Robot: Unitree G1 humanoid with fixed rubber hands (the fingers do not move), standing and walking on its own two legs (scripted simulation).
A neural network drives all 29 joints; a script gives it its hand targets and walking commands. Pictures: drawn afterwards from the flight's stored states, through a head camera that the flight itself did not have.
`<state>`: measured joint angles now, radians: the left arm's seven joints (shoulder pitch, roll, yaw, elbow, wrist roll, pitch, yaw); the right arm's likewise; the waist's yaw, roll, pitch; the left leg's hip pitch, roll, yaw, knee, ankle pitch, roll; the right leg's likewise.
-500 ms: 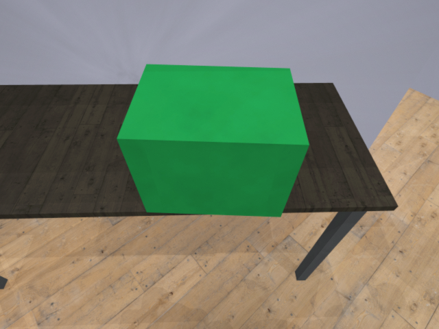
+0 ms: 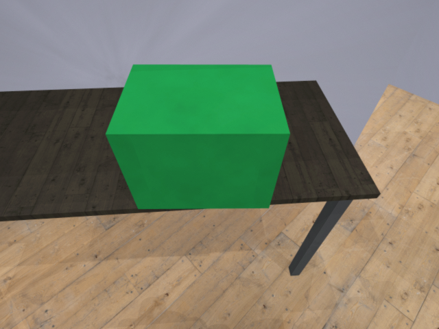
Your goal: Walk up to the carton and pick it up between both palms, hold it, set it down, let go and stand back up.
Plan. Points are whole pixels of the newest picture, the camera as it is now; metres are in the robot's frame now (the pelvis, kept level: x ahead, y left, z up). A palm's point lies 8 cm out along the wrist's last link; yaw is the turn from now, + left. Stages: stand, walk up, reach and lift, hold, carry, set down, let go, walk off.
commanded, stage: walk up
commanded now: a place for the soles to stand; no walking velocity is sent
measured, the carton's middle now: (203, 138) +0.50 +0.05 +0.05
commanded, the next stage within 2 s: none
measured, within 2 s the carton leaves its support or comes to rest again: neither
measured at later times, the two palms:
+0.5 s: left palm out of the picture +0.07 +0.27 -0.13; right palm out of the picture +0.04 -0.20 -0.14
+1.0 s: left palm out of the picture +0.15 +0.30 -0.13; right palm out of the picture +0.06 -0.16 -0.13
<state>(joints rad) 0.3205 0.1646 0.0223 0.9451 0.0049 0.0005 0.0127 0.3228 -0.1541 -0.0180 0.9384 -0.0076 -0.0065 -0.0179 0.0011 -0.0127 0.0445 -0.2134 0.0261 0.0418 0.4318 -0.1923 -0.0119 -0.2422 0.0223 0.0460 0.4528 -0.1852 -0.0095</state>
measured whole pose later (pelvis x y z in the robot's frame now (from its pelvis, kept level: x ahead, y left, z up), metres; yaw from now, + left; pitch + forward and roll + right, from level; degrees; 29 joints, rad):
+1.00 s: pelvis +0.04 +0.09 -0.01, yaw -6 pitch -1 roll +0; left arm 0.25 0.15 0.01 0.82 0.02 0.00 0.09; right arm 0.33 -0.20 -0.05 0.78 -0.02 0.03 0.01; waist -0.02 0.01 0.06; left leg -0.20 -0.07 0.15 0.52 -0.33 0.11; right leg -0.26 -0.08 0.08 0.53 -0.27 0.08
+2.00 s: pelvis +0.03 +0.07 -0.01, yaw -7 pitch -1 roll +0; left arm 0.26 0.13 0.01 0.78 0.03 -0.01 0.06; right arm 0.36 -0.20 -0.04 0.72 -0.02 0.02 0.03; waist -0.02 0.02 0.04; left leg -0.20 -0.04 0.16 0.51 -0.31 0.09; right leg -0.26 -0.06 0.08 0.52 -0.25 0.08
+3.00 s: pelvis +0.00 +0.01 +0.00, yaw -4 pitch -3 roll +0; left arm 0.15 0.37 0.06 0.46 -0.13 0.16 -0.10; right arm 0.28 -0.06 0.01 0.45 0.06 0.01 -0.11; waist 0.04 -0.04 -0.04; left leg -0.16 0.03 0.08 0.41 -0.20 0.01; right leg -0.17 0.03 -0.02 0.41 -0.19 -0.04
